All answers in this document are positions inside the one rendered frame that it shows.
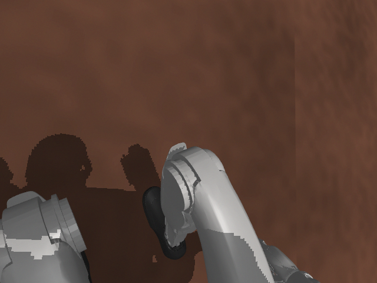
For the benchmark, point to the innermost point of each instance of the left robot foot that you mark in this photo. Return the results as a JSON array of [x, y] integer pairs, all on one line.
[[86, 264]]

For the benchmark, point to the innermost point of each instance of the right robot foot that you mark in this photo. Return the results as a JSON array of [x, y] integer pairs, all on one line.
[[156, 220]]

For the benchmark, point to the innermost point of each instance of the right robot arm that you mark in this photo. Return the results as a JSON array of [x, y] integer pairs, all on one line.
[[301, 277]]

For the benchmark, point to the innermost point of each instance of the right robot hand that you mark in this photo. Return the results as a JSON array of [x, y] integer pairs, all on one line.
[[278, 262]]

